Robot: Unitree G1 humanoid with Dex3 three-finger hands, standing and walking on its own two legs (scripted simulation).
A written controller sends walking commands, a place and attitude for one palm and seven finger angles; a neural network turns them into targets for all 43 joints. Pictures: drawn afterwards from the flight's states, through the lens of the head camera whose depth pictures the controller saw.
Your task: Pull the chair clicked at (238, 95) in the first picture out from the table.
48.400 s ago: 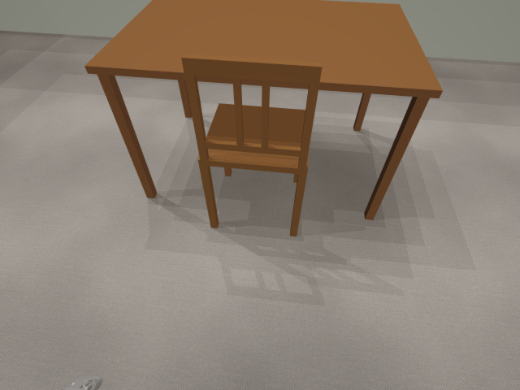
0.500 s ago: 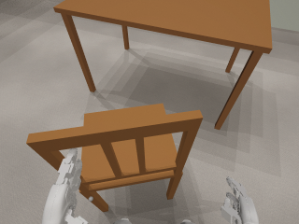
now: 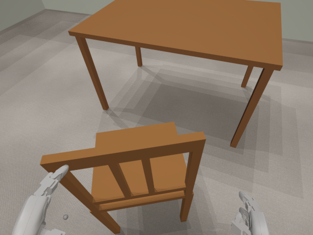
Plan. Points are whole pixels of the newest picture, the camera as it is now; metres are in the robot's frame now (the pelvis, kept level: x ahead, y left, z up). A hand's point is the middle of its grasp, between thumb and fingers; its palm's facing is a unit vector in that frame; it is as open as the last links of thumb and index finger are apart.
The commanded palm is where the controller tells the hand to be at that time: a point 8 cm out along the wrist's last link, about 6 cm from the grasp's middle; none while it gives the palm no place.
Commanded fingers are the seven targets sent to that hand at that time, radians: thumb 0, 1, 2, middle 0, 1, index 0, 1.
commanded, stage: draw the hand back to the body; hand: left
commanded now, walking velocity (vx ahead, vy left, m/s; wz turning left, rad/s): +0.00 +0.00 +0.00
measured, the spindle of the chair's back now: (121, 180) +0.29 +0.14 -0.09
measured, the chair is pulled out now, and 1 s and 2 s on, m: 0.58 0.58 0.58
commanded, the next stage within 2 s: step back with the hand held close in 0.88 s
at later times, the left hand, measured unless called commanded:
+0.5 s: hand (19, 167) +0.20 +0.25 +0.18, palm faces +0.45 -0.78 -0.43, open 9.4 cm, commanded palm +0.15 +0.29 +0.20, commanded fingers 0.00 0.90 0.90 -0.20 -0.30 -0.20 -0.30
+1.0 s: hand (6, 164) +0.20 +0.27 +0.19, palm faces +0.46 -0.78 -0.42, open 7.4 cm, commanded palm +0.15 +0.31 +0.20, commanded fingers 0.00 0.90 0.90 -0.20 -0.30 -0.20 -0.30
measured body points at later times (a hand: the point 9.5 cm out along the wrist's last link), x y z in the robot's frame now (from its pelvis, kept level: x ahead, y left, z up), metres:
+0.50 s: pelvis +0.01 -0.01 +0.03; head +0.00 -0.04 +0.47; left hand +0.17 +0.29 +0.20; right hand +0.21 -0.22 -0.06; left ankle -0.03 +0.15 -0.71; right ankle -0.02 -0.11 -0.71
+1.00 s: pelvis +0.00 +0.01 +0.03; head -0.01 -0.01 +0.48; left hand +0.17 +0.31 +0.21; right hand +0.19 -0.21 -0.06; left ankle -0.03 +0.15 -0.71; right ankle -0.02 -0.11 -0.71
